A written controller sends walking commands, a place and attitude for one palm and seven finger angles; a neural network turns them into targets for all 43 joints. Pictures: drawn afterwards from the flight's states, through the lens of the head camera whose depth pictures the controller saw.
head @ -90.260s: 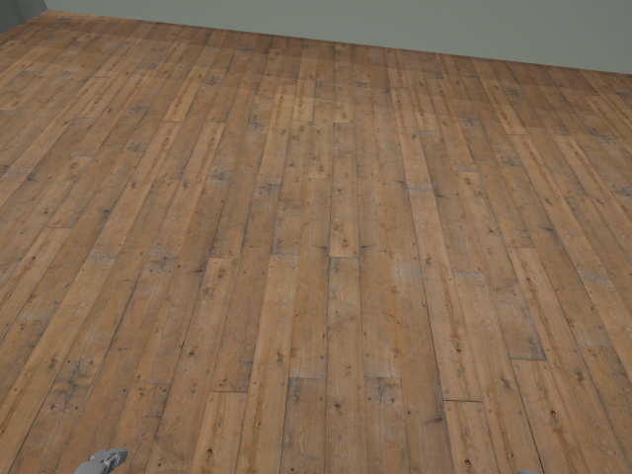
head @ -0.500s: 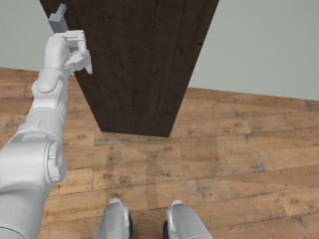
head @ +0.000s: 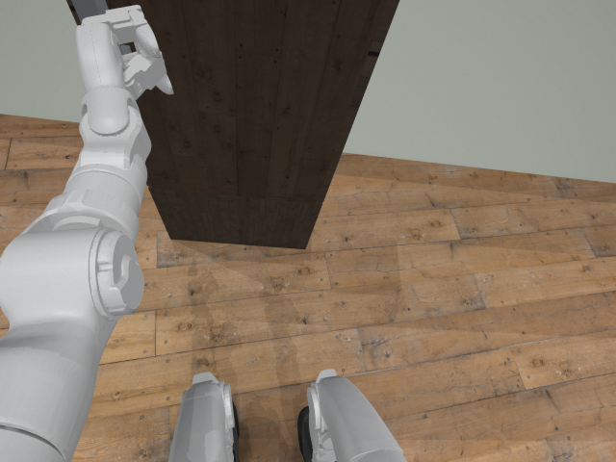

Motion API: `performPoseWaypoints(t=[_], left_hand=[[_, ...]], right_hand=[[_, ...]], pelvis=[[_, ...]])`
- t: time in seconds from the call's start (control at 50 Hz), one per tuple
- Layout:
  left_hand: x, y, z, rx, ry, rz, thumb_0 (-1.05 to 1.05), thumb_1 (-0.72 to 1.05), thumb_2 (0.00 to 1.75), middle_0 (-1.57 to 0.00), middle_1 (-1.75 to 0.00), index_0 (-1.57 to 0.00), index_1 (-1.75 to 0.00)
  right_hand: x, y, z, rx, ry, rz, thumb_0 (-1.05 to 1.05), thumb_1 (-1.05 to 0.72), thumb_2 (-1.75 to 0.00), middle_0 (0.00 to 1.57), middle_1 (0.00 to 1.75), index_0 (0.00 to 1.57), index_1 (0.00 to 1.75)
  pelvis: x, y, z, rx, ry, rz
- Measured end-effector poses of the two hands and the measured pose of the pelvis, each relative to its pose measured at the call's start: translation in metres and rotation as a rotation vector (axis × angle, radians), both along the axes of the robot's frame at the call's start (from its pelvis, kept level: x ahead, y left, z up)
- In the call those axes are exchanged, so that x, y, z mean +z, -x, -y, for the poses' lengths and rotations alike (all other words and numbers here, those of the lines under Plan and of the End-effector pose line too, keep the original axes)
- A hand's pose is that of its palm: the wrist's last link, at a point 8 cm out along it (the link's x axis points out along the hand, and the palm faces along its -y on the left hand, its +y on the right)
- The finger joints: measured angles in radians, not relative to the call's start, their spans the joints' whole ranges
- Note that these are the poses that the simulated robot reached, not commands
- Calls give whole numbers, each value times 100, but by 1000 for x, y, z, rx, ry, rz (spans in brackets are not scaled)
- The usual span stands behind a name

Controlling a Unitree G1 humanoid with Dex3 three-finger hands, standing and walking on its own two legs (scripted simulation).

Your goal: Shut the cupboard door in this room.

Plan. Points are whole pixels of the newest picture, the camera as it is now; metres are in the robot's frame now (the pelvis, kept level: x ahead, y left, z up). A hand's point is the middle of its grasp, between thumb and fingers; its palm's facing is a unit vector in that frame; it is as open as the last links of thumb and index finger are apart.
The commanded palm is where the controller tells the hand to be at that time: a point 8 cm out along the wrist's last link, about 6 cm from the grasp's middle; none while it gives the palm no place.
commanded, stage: pull the fist back off the door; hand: left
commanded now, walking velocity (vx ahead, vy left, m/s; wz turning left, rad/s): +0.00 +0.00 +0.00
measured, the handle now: (107, 24) +0.64 +0.17 +0.11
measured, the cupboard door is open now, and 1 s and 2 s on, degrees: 0 0 0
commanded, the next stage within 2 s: draw the hand back to the body in 0.70 s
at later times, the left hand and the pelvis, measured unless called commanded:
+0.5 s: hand (180, 88) +0.55 +0.09 +0.10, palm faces +0.09 -1.00 -0.02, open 3.1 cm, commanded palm +0.50 +0.14 +0.11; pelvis +0.05 -0.01 +0.04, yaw -1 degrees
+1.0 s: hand (160, 118) +0.47 +0.11 +0.13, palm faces +0.07 -1.00 -0.03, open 3.1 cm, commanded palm +0.43 +0.17 +0.14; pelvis +0.07 -0.03 +0.06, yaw +0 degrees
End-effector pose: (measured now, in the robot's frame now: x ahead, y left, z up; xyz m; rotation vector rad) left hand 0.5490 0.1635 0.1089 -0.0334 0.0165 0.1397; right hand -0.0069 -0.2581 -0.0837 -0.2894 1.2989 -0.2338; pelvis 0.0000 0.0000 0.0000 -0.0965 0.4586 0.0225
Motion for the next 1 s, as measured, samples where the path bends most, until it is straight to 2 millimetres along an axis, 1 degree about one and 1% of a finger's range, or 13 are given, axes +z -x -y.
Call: performPoseWaypoints(t=[0.1,0.2,0.28,0.34,0.4,0.46,0.64,0.72,0.78,0.82,0.88,0.94,1.0], left_hand=[[2,-1,3,-35,-114,-8,2,90,90,-131,-150,-135,-150],[4,-5,11,-69,-53,-15,2,90,90,-130,-150,-132,-150],[2,-5,18,-77,-55,-14,2,90,90,-130,-150,-131,-150],[-4,-1,22,-69,-48,-16,2,90,90,-130,-150,-131,-150],[-8,8,23,-59,-44,-8,2,90,90,-130,-150,-130,-150],[-10,19,21,-50,-50,-1,2,90,90,-130,-150,-130,-150],[-6,54,12,-46,-56,22,2,90,90,-130,-150,-130,-150],[-5,68,12,-64,-59,18,2,90,90,-130,-150,-130,-150],[-5,72,15,-69,-54,16,2,90,90,-130,-150,-130,-150],[-3,73,17,-70,-49,26,2,90,90,-130,-150,-130,-150],[4,76,18,-75,-53,50,2,90,90,-130,-150,-130,-150],[15,86,15,-77,-62,70,2,90,90,-130,-150,-130,-150],[27,103,5,-73,-73,63,2,90,90,-130,-150,-130,-150]], right_hand=[[-1,17,-5,-35,-31,-24,0,-91,-90,21,30,20,30],[1,32,-10,-75,-54,-75,0,-91,-90,21,30,20,30],[5,34,-11,-95,-76,-103,0,-91,-90,21,30,20,30],[8,27,-10,-106,-94,-112,0,-91,-90,21,30,20,30],[10,11,-8,-111,-110,-102,0,-91,-90,21,30,20,30],[12,-12,-4,-105,-122,-74,0,-91,-90,21,30,20,30],[21,-107,16,-25,-120,88,0,-91,-90,20,30,20,30],[26,-148,22,24,-112,169,0,-91,-90,20,30,20,30],[28,-171,25,56,-103,217,0,-91,-90,20,30,20,30],[29,-182,26,68,-101,244,0,-91,-90,20,30,20,30],[29,-190,26,72,-107,272,0,-91,-90,20,30,20,30],[32,-189,22,55,-129,289,0,-91,-90,20,30,20,30],[37,-185,17,38,-157,293,0,-91,-90,20,30,20,30]], pelvis=[[1,2,0,-6,-3,6],[7,-3,1,-21,-12,11],[13,-12,2,-32,-23,15],[20,-22,3,-41,-32,23],[27,-33,5,-49,-43,36],[34,-43,8,-52,-52,54],[49,-67,19,-38,-71,104],[52,-71,23,-25,-75,122],[52,-72,25,-16,-78,130],[51,-71,27,-14,-80,133],[51,-70,29,-17,-83,139],[55,-70,30,-27,-90,159],[63,-71,31,-32,-96,190]])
